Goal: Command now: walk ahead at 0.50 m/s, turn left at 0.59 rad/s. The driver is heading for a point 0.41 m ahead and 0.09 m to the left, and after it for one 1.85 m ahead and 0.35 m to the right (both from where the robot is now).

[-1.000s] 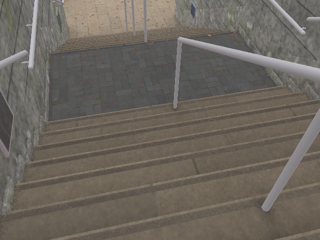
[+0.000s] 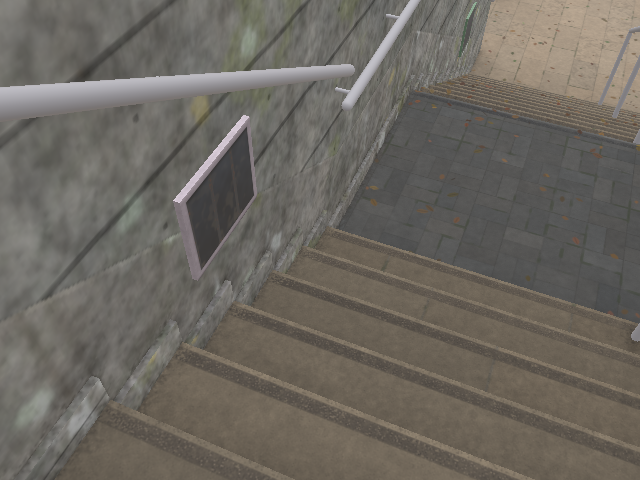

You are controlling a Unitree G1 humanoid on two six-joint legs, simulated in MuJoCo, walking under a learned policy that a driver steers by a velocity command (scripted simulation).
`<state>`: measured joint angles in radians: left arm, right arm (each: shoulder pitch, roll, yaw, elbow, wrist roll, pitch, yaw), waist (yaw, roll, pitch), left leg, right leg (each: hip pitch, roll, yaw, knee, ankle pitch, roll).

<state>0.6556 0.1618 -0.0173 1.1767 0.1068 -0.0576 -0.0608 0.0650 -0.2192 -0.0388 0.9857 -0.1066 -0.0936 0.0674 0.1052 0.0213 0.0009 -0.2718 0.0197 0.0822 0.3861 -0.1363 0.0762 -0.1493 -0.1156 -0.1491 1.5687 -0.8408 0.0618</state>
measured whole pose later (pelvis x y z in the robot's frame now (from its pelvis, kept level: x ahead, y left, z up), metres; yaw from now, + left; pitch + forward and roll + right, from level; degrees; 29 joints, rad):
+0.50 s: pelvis +0.27 -0.07 -0.19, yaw +16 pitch +1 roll +0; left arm 0.44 0.27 0.03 0.95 0.06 -0.07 -0.08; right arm 0.32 -0.26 0.00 0.82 -0.03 -0.05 0.05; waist 0.02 0.00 -0.02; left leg -0.92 0.00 -0.06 1.97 -0.49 -0.03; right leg -0.32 0.01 -0.06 0.68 -0.38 -0.05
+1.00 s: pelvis +0.34 -0.05 -0.18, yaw +1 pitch +4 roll +0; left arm 0.24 0.29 0.04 0.77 0.07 -0.05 -0.04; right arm 0.24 -0.25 -0.07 0.75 -0.04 -0.07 0.00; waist -0.04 -0.02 -0.06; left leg -0.38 0.06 0.18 0.48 -0.17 0.06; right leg -0.70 -0.02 0.04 1.36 -0.33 0.08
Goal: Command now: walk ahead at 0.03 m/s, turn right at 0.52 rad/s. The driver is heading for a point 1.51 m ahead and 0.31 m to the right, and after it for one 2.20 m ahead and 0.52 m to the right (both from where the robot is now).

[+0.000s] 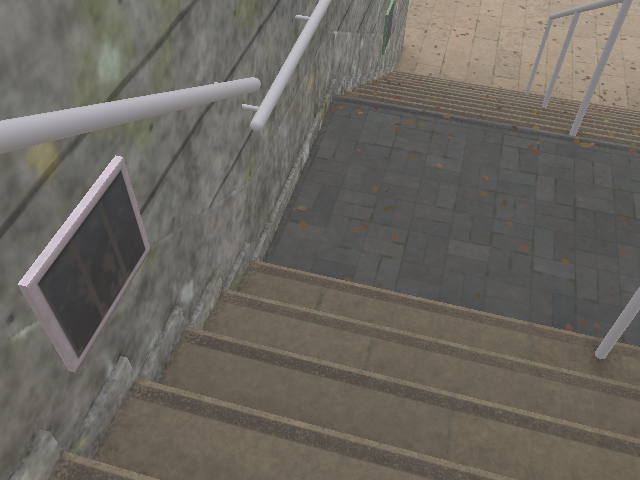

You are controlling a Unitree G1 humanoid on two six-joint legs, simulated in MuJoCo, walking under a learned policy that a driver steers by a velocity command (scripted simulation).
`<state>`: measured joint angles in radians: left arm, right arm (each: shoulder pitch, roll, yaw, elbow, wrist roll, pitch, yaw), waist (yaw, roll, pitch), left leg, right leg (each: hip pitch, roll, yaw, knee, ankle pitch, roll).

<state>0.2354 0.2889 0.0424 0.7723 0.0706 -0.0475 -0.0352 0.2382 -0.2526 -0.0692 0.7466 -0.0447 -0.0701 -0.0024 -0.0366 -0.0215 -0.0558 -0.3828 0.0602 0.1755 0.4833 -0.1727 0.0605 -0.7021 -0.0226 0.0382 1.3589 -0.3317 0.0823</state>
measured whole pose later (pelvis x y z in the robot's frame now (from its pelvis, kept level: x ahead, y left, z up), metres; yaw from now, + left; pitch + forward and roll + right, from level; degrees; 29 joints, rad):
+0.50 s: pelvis -0.02 -0.06 +0.00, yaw -18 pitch +5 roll +2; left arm 0.39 0.25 0.06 0.80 0.05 -0.09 -0.05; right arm 0.20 -0.25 -0.04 0.72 -0.07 -0.03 -0.03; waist 0.04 0.00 -0.07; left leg -0.76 0.00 -0.03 1.32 -0.29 -0.12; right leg -0.38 0.09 0.09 0.59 -0.29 -0.09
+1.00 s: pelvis -0.02 -0.01 +0.00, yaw -25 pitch +6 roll +1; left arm 0.26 0.24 0.04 0.86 0.06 -0.03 -0.05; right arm 0.31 -0.18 -0.01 0.84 -0.01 -0.05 0.09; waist -0.03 -0.03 -0.08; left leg -0.37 -0.03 0.06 0.54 -0.27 0.04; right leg -0.64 0.01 0.08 1.09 -0.34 0.13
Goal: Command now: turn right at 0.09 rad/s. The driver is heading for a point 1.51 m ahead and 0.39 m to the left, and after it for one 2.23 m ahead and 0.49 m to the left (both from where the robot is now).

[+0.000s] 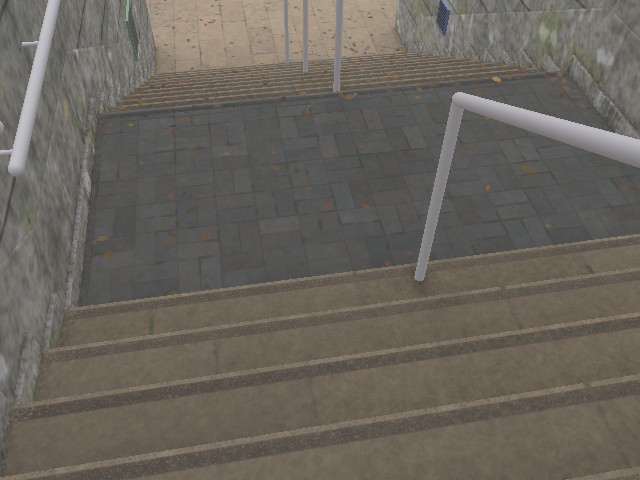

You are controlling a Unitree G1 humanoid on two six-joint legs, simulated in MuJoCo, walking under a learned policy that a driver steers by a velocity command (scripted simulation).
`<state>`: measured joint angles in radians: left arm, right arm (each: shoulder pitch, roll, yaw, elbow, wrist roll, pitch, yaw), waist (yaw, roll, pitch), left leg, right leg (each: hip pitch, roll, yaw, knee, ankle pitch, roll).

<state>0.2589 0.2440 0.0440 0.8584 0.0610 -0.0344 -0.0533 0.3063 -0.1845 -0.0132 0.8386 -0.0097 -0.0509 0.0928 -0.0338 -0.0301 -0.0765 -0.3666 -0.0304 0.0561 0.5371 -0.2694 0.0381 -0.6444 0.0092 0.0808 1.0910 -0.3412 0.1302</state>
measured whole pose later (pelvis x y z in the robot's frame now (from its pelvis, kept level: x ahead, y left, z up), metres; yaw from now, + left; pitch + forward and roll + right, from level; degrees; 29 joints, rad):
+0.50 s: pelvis +0.01 +0.00 +0.01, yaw +0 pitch +0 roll +0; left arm 0.22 0.19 0.04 0.97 0.01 -0.02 -0.08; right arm 0.19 -0.20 -0.08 0.95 -0.01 -0.05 0.10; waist 0.00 0.01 0.04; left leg -0.19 0.00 0.03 0.45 -0.26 0.02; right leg -0.19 0.00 0.00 0.44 -0.25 0.00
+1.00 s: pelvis +0.04 +0.00 +0.01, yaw +0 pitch -2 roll -1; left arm 0.29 0.20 0.08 1.08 0.07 -0.05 -0.01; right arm 0.39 -0.19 -0.10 1.05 -0.06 -0.07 0.01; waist -0.04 0.02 0.05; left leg -0.10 0.01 0.03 0.42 -0.31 0.11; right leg -0.21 0.01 -0.05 0.61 -0.46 -0.10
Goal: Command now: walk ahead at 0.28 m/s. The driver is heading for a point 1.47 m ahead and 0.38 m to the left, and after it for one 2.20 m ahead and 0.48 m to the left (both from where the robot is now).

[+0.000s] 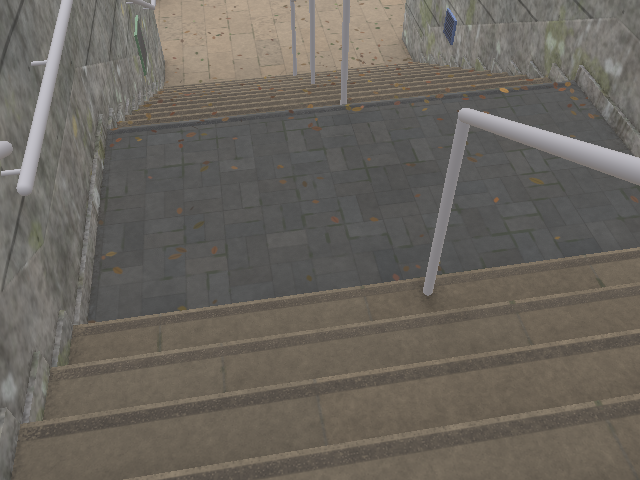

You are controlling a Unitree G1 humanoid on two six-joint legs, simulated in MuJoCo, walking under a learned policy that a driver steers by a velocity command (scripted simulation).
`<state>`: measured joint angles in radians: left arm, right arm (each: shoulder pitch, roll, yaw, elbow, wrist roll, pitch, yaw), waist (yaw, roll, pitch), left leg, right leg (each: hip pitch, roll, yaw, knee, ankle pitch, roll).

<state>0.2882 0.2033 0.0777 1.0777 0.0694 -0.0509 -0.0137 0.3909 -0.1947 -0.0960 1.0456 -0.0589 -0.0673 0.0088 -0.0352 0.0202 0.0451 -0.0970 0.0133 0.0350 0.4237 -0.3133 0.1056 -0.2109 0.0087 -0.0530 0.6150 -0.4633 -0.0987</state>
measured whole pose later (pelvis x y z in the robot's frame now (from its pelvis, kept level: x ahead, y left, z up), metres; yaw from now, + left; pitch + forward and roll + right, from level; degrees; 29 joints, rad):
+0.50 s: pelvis +0.21 -0.01 -0.11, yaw -1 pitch +0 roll -5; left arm 0.63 0.07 -0.03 1.14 0.08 -0.10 -0.02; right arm 0.12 -0.17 0.01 0.89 -0.09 -0.08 0.04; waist 0.12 0.06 -0.03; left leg -0.34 0.08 0.00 0.40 0.20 0.05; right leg -0.13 0.08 -0.07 1.03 -0.88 -0.04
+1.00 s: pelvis +0.49 -0.04 -0.31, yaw +0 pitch +0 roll +6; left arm 0.10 0.22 -0.03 0.86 0.09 -0.08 -0.07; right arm 0.61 -0.12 0.05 1.11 -0.10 -0.08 0.05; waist -0.13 -0.09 -0.03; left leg -0.20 -0.07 0.05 1.29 -0.82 0.04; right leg -0.31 -0.09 -0.02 0.33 0.19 -0.07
